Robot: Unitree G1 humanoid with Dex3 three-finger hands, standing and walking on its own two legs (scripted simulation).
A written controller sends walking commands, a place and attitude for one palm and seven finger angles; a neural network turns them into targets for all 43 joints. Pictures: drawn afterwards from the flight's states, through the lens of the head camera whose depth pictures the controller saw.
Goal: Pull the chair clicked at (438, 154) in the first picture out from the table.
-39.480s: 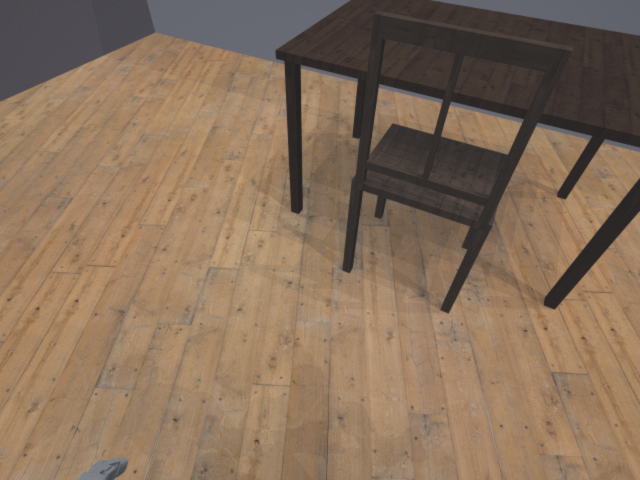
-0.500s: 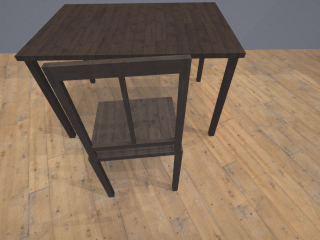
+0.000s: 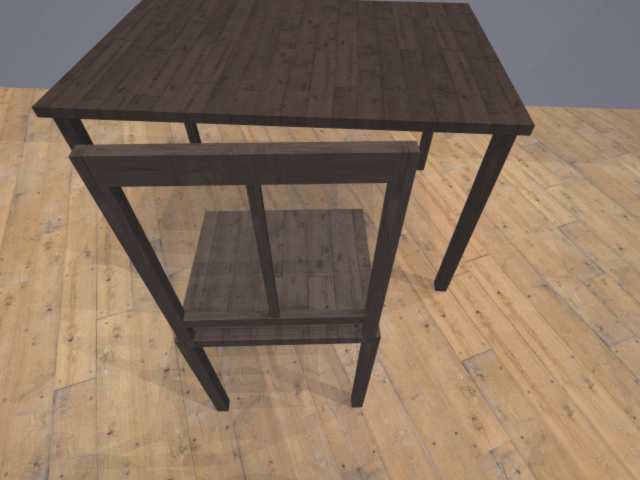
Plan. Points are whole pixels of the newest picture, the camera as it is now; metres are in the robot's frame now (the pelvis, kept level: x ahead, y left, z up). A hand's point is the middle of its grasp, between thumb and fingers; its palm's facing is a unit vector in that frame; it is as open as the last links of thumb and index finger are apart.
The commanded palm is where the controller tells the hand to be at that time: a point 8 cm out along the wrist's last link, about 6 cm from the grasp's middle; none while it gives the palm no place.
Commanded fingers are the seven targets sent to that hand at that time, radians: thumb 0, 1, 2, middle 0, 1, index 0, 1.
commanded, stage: come to a stop and stand still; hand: left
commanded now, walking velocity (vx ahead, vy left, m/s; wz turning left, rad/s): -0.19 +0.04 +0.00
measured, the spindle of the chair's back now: (266, 261) +0.44 +0.13 -0.03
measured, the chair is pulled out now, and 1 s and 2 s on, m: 0.25 0.25 0.25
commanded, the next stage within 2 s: look again from close up in 1.58 s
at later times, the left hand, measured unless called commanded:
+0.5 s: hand out of the picture +0.12 +0.20 -0.16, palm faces +0.00 -0.96 -0.28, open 7.4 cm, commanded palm none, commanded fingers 0.00 0.90 0.90 -0.20 -0.30 -0.20 -0.30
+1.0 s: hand out of the picture +0.03 +0.19 -0.16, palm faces +0.00 -0.97 -0.24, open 7.4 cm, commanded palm none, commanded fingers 0.00 0.90 0.90 -0.20 -0.30 -0.20 -0.30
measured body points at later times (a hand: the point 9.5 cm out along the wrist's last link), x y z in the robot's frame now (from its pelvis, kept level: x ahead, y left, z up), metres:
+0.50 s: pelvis +0.02 +0.00 +0.00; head +0.07 -0.01 +0.45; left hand +0.12 +0.25 -0.14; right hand +0.06 -0.25 -0.16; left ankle +0.02 +0.12 -0.73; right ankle +0.05 -0.15 -0.73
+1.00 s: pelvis +0.01 +0.00 +0.01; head +0.01 -0.01 +0.46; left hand +0.03 +0.24 -0.14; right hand +0.04 -0.24 -0.15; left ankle +0.02 +0.12 -0.73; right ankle +0.05 -0.15 -0.73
